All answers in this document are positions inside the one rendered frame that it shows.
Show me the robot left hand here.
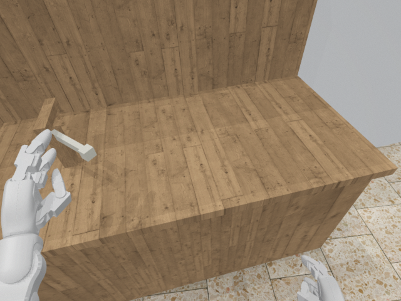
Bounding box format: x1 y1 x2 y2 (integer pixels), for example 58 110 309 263
1 129 71 238

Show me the tap lever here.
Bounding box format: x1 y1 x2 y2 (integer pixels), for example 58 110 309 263
51 129 97 162

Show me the robot left forearm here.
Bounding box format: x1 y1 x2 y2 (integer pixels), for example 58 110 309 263
0 233 46 301

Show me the robot right hand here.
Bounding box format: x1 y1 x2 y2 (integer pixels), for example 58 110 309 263
297 255 345 301

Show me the counter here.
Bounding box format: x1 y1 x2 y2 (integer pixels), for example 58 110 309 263
0 0 398 301

